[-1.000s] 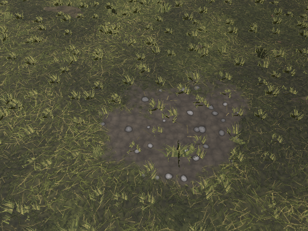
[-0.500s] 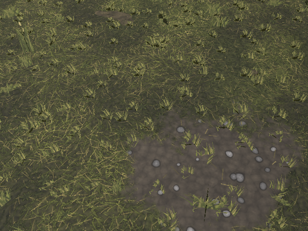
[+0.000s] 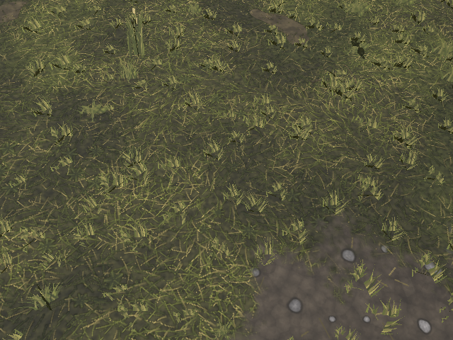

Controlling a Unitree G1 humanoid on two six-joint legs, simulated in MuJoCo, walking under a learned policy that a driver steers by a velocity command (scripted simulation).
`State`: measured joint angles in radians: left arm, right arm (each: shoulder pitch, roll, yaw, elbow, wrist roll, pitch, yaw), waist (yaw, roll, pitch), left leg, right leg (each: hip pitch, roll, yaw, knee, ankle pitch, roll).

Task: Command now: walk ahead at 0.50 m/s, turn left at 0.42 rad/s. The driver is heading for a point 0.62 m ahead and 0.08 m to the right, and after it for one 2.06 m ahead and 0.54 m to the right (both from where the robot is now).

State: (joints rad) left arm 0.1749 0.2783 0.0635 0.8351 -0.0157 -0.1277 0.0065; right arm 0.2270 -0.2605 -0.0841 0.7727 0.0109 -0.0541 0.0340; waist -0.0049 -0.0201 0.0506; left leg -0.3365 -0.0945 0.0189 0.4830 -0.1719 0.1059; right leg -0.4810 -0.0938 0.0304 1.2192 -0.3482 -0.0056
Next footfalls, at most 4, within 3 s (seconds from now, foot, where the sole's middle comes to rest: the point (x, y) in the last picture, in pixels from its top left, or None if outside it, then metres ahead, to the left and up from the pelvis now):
0.40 right None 0.42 -0.14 -0.77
0.88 left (197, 270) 0.66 0.10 -0.77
1.30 right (280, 302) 0.56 -0.15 -0.77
1.76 left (207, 277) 0.64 0.07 -0.77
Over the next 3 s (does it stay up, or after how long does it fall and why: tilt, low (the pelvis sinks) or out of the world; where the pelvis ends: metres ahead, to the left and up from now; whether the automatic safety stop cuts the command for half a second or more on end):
stays up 0.86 -0.13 0.00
